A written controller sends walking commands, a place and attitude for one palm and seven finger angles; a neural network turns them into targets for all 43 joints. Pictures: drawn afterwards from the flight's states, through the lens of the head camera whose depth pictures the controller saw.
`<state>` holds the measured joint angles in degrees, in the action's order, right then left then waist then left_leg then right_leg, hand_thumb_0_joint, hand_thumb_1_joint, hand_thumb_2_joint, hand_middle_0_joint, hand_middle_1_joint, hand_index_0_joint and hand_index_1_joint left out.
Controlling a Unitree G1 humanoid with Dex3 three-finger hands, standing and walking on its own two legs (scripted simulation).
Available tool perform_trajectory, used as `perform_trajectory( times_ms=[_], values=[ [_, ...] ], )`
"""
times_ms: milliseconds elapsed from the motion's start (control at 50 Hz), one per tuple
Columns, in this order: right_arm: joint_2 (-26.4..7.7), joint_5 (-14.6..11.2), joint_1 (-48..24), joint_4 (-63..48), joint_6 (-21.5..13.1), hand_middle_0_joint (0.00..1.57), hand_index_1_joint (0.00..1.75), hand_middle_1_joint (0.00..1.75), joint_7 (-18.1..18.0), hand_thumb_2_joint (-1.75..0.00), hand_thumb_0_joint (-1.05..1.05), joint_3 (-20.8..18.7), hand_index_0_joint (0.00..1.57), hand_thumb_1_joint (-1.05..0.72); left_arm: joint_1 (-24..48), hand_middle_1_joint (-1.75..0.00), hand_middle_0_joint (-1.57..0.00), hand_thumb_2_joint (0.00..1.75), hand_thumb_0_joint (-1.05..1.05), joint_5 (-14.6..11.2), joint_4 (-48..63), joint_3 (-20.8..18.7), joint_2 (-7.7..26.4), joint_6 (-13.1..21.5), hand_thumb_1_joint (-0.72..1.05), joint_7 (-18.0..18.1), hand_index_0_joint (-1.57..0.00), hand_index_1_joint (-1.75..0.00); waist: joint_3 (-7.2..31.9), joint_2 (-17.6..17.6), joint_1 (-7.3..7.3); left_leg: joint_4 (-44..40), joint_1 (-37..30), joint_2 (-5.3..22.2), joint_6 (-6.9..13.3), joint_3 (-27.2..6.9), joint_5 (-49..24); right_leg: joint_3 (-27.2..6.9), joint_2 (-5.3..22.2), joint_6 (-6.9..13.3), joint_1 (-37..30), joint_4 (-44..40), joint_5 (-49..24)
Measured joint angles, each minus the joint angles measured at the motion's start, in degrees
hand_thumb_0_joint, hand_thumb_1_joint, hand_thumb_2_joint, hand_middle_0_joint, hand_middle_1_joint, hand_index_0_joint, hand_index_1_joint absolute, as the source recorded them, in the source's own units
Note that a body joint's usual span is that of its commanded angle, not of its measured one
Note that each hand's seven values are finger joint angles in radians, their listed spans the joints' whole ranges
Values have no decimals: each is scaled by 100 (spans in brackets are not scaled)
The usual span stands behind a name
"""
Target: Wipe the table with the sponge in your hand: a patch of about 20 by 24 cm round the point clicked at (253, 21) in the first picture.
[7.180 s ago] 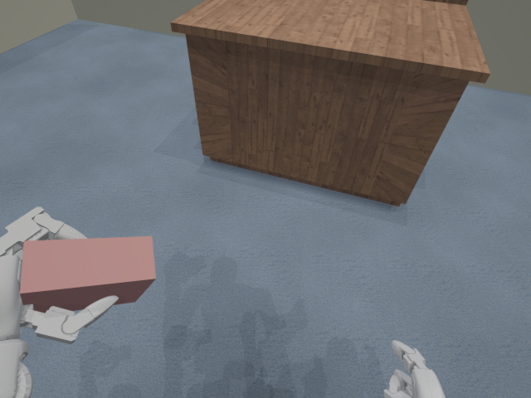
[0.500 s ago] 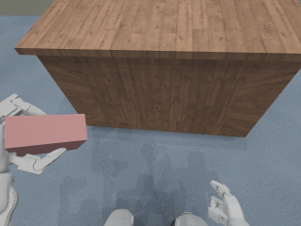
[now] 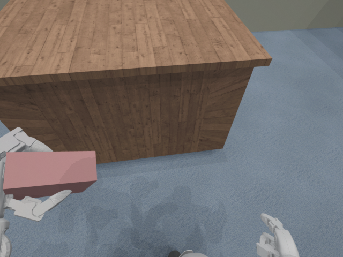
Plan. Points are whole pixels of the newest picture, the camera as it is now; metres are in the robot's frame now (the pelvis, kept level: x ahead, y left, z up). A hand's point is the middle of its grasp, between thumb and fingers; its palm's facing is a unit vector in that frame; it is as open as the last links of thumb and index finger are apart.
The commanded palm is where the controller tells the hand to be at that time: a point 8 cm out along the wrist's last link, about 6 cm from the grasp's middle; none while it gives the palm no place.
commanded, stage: turn to face it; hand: left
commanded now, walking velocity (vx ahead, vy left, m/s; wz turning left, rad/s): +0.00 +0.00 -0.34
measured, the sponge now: (64, 175) +0.23 +0.21 +0.14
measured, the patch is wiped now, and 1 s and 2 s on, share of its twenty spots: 0.00 0.00 0.00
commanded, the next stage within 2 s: take the last steps up to it in 0.28 s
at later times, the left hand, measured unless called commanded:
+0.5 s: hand (104, 179) +0.21 +0.12 +0.17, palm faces +0.10 -0.82 -0.56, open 9.6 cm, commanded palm +0.15 +0.19 +0.18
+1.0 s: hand (104, 167) +0.23 +0.13 +0.18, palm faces +0.21 -0.84 -0.49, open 9.6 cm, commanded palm +0.18 +0.19 +0.18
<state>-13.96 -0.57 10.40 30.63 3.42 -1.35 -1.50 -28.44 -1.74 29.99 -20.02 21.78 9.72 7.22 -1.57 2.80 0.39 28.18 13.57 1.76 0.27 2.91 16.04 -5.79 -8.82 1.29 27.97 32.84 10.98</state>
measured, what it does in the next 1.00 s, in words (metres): steps on the spot: right foot, then left foot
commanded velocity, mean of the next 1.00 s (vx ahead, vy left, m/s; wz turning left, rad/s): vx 0.19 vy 0.10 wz -0.03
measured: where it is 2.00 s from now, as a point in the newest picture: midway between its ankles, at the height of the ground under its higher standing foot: outside the picture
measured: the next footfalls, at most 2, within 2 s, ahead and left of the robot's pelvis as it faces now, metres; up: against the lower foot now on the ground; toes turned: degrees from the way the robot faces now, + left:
right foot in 0.20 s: +0.03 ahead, -0.15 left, +0.00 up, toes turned -10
left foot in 0.54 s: -0.01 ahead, +0.06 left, +0.00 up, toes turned -5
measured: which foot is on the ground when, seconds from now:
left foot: down 0.00-0.22, up 0.24-0.52, down 0.54-0.82, up 0.84-1.00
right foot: up 0.00-0.18, down 0.20-0.58, up 0.60-0.80, down 0.82-1.00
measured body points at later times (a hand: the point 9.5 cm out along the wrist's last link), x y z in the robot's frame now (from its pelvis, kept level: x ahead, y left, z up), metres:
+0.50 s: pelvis -0.05 -0.05 +0.00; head +0.01 -0.06 +0.45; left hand +0.20 +0.17 +0.20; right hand +0.05 -0.34 -0.09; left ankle -0.05 +0.07 -0.71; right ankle -0.01 -0.14 -0.73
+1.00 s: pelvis -0.02 -0.06 +0.01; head +0.01 -0.08 +0.46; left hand +0.21 +0.17 +0.20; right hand +0.11 -0.31 -0.10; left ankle +0.00 +0.08 -0.67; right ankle -0.04 -0.17 -0.73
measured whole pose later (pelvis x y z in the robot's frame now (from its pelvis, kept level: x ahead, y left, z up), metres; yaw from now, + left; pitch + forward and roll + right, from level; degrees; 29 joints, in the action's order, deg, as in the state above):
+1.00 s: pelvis -0.02 -0.06 +0.01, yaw -8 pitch +0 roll +1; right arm -10.4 -0.2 9.6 37.6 -2.1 -2.0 -0.1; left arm -28.0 0.2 27.1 -19.6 21.1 14.9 6.7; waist -3.1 -0.9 -0.8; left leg 57.8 27.4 3.6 -0.7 2.9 21.0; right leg 7.9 4.5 0.6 13.5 29.5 16.2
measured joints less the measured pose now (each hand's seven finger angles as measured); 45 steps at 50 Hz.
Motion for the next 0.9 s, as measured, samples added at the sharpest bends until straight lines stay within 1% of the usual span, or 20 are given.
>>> perform_trajectory(
  times_ms=[60,100,160,200,220,240,280,340,400,460,540,560,600,640,680,740,800,820,840,900],
  values=[
    [314,7,94,46,-239,20,30,30,-32,-90,1,82,20,-91,81,-135,-79,100,-1,110,-8,-54,121,17,-45,-39,-80,-134,-49,17,117,194,-37,155,-239,102,9,314,210,-253,462,2255,850],
    [446,-29,166,96,-377,20,30,30,7,-90,1,152,20,-91,32,-135,-79,100,-1,75,-52,-114,97,60,-45,-18,-80,-134,3,-131,205,285,-44,336,-353,169,135,505,470,-316,384,2706,1134],
    [545,-76,230,153,-594,20,30,30,48,-90,1,271,20,-91,50,-135,-79,100,-1,54,-121,-144,-32,69,-45,73,-80,-134,-19,-437,348,477,-17,661,-514,299,241,724,841,-400,-245,1716,1391],
    [599,-83,235,175,-729,21,30,30,74,-90,1,340,20,-91,225,-135,-79,100,-1,79,-179,-162,-23,76,-45,116,-80,-134,-113,-551,376,807,109,844,-631,329,383,820,977,-431,-797,719,1019],
    [587,-86,191,214,-781,21,30,30,86,-89,1,352,20,-91,403,-135,-79,100,-1,109,-248,-138,-50,90,-45,116,-80,-134,-212,-667,372,1053,207,982,-649,285,488,934,915,-281,-893,485,621],
    [548,-82,118,291,-796,21,30,30,91,-89,1,344,21,-91,604,-135,-79,100,-1,148,-344,-72,-108,99,-45,111,-80,-134,-323,-786,300,1373,356,1028,-558,133,648,1028,828,-116,-879,532,550],
    [456,-69,-51,484,-742,21,30,30,70,-89,1,318,21,-91,907,-135,-79,100,-1,156,-479,70,-186,87,-45,76,-80,-134,-482,-772,149,2348,775,737,-428,-137,1180,1076,833,99,-791,611,614],
    [325,-50,-266,551,-559,21,30,30,40,-89,1,258,21,-91,687,-135,-79,100,-1,72,-335,60,-181,117,-45,18,-80,-134,-593,-539,-14,3354,1160,300,-371,-151,1183,847,810,182,-694,328,399],
    [204,-33,-316,401,-443,21,30,30,13,-89,1,158,20,-91,26,-135,-79,100,-1,22,26,-104,33,214,-45,-8,-80,-134,-585,-345,-257,3090,1167,104,-348,-53,1070,679,733,220,-660,-54,85],
    [47,-21,-204,324,-444,20,30,30,-48,-89,1,30,20,-91,-410,-135,-79,100,-1,38,391,-254,332,290,-45,28,-80,-134,-493,-201,-365,2186,909,18,-257,20,1037,654,675,241,-664,-327,-108],
    [-171,-5,58,371,-488,20,30,30,-126,-90,1,-104,20,-91,-615,-135,-79,100,-1,63,678,-397,538,385,-45,128,-80,-134,-247,-126,-385,546,231,-48,-65,121,800,744,627,215,-667,-400,-152],
    [-179,1,118,399,-499,20,30,30,-154,-90,1,-138,20,-91,-614,-135,-79,100,-1,60,664,-426,549,414,-45,146,-80,-134,-197,-71,-375,270,105,-87,10,136,460,752,659,195,-657,-306,-96],
    [-162,7,253,438,-511,20,30,30,-204,-90,1,-174,20,-91,-570,-135,-79,100,-1,75,476,-437,456,457,-45,159,-80,-134,-99,-15,-287,182,-32,-111,90,179,48,743,696,80,-623,117,580],
    [-106,8,400,507,-585,20,30,29,-241,-90,1,-179,20,-91,-506,-135,-79,100,-1,134,138,-414,296,447,-45,153,-80,-134,109,-116,-236,210,-94,-50,124,159,160,850,717,-44,-442,1038,1229],
    [-16,7,530,595,-688,20,30,29,-237,-90,1,-160,20,-91,-359,-135,-79,100,-1,191,-236,-349,126,401,-45,147,-80,-134,286,-267,-212,183,-149,15,135,61,239,976,789,-131,-388,1637,1396],
    [134,-21,616,684,-791,20,30,30,-204,-90,1,-48,20,-91,-129,-135,-79,100,-1,209,-580,-173,-159,249,-45,167,-80,-134,389,-421,-80,172,-245,83,58,12,278,1146,962,-231,-672,1324,1487],
    [301,1,543,692,-885,20,30,30,-185,-90,1,109,20,-91,100,-135,-79,100,-1,247,-644,36,-304,170,-45,171,-80,-134,301,-464,27,439,-220,78,-25,28,451,1292,1095,-247,-1185,268,1236],
    [339,11,485,684,-907,20,30,30,-175,-90,1,151,20,-91,211,-135,-79,100,-1,277,-639,110,-312,179,-45,161,-80,-134,235,-493,42,657,-140,86,-50,6,565,1329,1102,-186,-1301,-22,815],
    [353,19,397,708,-904,20,30,30,-161,-90,1,168,20,-91,353,-135,-79,100,-1,319,-651,209,-334,195,-45,141,-80,-134,147,-585,18,997,9,136,4,-38,661,1412,1078,-108,-1295,25,545],
    [378,31,132,862,-788,21,30,30,-112,-90,1,170,20,-91,642,-135,-79,100,-1,300,-628,424,-314,270,-45,22,-80,-134,-53,-599,-45,2679,743,16,-9,-159,928,1560,1187,8,-1321,204,712]
  ],
)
